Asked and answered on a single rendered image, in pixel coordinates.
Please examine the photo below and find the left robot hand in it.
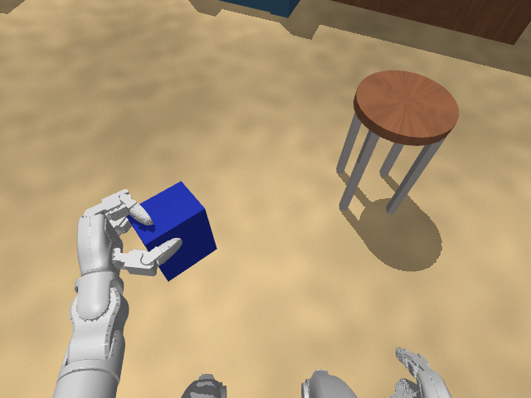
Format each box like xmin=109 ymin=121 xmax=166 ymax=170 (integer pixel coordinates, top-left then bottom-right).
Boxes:
xmin=77 ymin=189 xmax=183 ymax=276

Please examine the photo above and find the right robot hand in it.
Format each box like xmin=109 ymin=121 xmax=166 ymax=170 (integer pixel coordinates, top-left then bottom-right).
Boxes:
xmin=390 ymin=347 xmax=452 ymax=398

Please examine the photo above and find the armchair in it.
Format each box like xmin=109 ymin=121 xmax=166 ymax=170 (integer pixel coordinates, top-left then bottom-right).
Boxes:
xmin=219 ymin=0 xmax=300 ymax=18

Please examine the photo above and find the stool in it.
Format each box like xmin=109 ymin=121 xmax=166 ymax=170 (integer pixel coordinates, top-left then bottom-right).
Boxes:
xmin=336 ymin=70 xmax=459 ymax=214

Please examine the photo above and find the left robot arm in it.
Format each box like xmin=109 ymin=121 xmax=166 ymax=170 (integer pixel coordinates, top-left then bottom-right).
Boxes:
xmin=52 ymin=270 xmax=129 ymax=398

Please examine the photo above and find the carton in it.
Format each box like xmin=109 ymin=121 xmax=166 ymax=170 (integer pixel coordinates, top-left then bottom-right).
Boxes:
xmin=127 ymin=181 xmax=217 ymax=281

